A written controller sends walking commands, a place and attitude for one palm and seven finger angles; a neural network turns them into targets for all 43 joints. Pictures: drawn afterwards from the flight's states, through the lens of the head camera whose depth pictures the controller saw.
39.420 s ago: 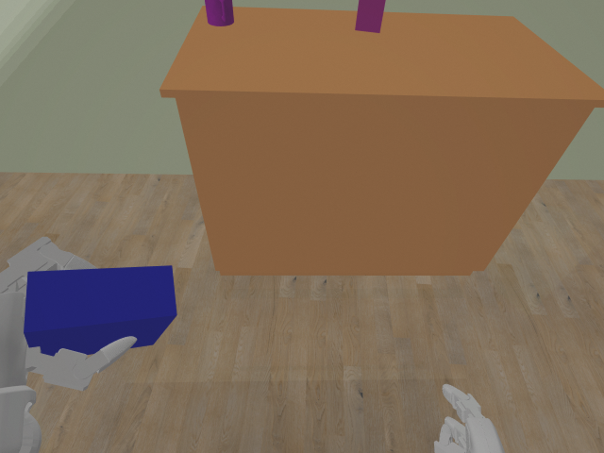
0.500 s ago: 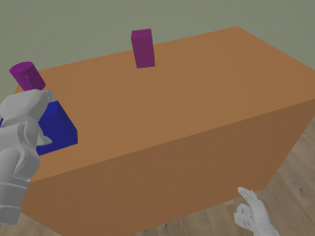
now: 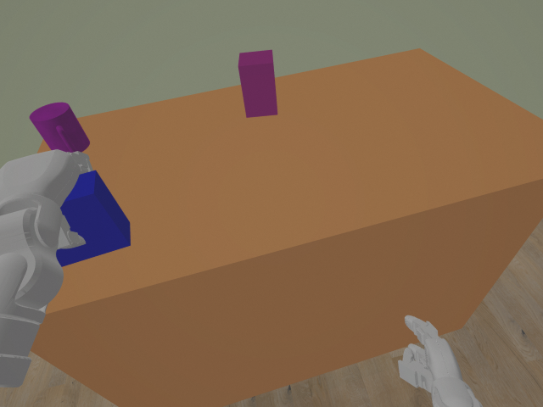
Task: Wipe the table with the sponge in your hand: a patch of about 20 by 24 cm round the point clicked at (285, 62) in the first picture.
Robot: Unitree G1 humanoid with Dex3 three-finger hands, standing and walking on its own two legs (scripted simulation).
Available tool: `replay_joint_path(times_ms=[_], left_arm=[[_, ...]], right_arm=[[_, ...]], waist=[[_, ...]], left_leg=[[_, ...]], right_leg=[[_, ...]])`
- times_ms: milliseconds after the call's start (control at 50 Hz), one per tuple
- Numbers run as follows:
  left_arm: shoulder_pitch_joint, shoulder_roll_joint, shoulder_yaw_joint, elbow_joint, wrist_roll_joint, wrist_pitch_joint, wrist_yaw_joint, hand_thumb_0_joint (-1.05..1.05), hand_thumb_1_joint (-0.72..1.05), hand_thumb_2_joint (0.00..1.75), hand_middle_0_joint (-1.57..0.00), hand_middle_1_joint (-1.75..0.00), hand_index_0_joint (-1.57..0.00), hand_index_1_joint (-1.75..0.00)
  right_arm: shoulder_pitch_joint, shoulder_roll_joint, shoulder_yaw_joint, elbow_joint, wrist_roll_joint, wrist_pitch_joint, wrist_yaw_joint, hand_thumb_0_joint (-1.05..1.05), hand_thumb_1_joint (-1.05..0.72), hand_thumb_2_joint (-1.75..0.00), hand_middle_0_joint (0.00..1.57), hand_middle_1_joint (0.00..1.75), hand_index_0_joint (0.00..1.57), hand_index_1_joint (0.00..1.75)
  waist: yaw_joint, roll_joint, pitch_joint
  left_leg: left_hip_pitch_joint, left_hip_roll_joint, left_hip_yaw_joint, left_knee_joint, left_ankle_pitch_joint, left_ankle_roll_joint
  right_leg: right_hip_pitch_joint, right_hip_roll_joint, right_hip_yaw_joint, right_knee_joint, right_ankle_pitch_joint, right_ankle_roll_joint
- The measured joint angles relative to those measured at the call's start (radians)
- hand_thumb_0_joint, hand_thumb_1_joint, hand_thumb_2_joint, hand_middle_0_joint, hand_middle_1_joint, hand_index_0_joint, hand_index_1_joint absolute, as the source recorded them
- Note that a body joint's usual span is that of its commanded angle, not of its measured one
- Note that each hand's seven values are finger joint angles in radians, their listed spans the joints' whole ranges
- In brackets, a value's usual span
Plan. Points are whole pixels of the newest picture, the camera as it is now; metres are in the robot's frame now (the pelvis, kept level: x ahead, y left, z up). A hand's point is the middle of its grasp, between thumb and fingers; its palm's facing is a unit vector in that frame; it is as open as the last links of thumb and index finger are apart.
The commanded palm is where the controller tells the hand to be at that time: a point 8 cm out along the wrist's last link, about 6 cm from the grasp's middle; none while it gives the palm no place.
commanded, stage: move the sponge above the wiping area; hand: left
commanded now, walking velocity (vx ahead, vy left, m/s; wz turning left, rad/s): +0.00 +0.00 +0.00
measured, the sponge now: (76, 230) +0.28 +0.34 +0.14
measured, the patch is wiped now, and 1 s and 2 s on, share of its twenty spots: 0.00 0.00 0.00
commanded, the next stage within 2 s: lower the sponge onto the table in 0.78 s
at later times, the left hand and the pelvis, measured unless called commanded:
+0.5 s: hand (67, 201) +0.29 +0.34 +0.19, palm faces +0.04 -0.01 -1.00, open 9.6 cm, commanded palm +0.25 +0.32 +0.27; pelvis +0.00 +0.01 +0.00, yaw +0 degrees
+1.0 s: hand (72, 202) +0.28 +0.32 +0.19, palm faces +0.04 +0.00 -1.00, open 9.6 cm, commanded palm +0.24 +0.32 +0.27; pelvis +0.01 +0.00 +0.00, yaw +0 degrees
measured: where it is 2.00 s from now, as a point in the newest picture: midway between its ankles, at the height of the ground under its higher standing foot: outside the picture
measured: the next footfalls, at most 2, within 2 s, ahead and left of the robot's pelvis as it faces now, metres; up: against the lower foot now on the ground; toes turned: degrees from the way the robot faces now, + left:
none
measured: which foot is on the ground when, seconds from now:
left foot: down 0.00-1.00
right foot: down 0.00-1.00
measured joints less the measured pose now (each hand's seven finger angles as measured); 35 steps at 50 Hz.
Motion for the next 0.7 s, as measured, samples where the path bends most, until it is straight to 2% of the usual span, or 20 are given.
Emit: replay_joint_path(times_ms=[200,340,460,540,620,700], left_arm=[[-0.040,-0.021,-0.031,-0.016,0.010,-0.023,0.016,0.00,-0.47,1.05,-0.80,-1.38,-0.79,-1.39],[-0.022,-0.017,-0.014,-0.049,0.004,0.037,0.024,0.00,-0.47,1.05,-0.80,-1.38,-0.79,-1.39],[-0.016,-0.010,-0.021,-0.047,0.007,0.081,-0.012,0.00,-0.47,1.05,-0.80,-1.38,-0.79,-1.39],[-0.006,-0.015,-0.038,-0.074,0.009,0.062,-0.027,0.00,-0.47,1.05,-0.80,-1.38,-0.79,-1.39],[0.007,-0.023,-0.048,-0.112,0.004,0.035,-0.013,0.00,-0.47,1.05,-0.80,-1.38,-0.79,-1.39],[-0.001,-0.023,-0.042,-0.107,-0.002,0.038,0.011,0.00,-0.47,1.05,-0.80,-1.38,-0.79,-1.39]], right_arm=[[0.015,0.005,-0.001,0.006,-0.002,-0.010,-0.001,0.01,-0.90,-0.90,0.20,0.30,0.20,0.30],[0.000,0.009,0.006,0.007,-0.003,0.012,0.019,0.01,-0.90,-0.90,0.20,0.30,0.20,0.30],[-0.002,-0.001,0.006,-0.001,0.003,0.020,0.017,0.02,-0.90,-0.90,0.20,0.30,0.20,0.30],[0.002,-0.006,0.005,-0.006,0.002,0.010,0.008,0.02,-0.90,-0.90,0.20,0.30,0.20,0.30],[-0.004,-0.002,0.004,-0.004,-0.002,0.004,0.004,0.02,-0.90,-0.90,0.20,0.30,0.20,0.30],[-0.018,0.005,0.008,0.003,-0.003,0.010,0.010,0.01,-0.90,-0.90,0.20,0.30,0.20,0.30]], waist=[[0.007,-0.008,0.004],[0.002,0.000,-0.003],[0.004,0.005,-0.006],[0.013,0.004,-0.004],[0.020,0.003,-0.002],[0.020,0.003,-0.004]], left_leg=[[0.002,-0.007,0.002,-0.011,0.006,0.006],[0.001,-0.007,0.017,-0.015,0.004,0.009],[-0.005,-0.008,0.011,-0.010,0.001,0.011],[-0.004,-0.009,0.005,-0.006,-0.001,0.010],[0.004,-0.007,0.004,-0.007,-0.004,0.008],[0.008,-0.004,0.006,-0.012,-0.003,0.005]], right_leg=[[0.002,-0.006,0.002,-0.010,0.006,0.005],[-0.008,-0.006,0.018,-0.005,0.005,0.009],[-0.011,-0.008,0.012,-0.002,0.001,0.010],[-0.007,-0.008,0.006,-0.001,-0.003,0.009],[0.001,-0.006,0.006,-0.003,-0.005,0.007],[0.002,-0.003,0.008,-0.004,-0.005,0.004]])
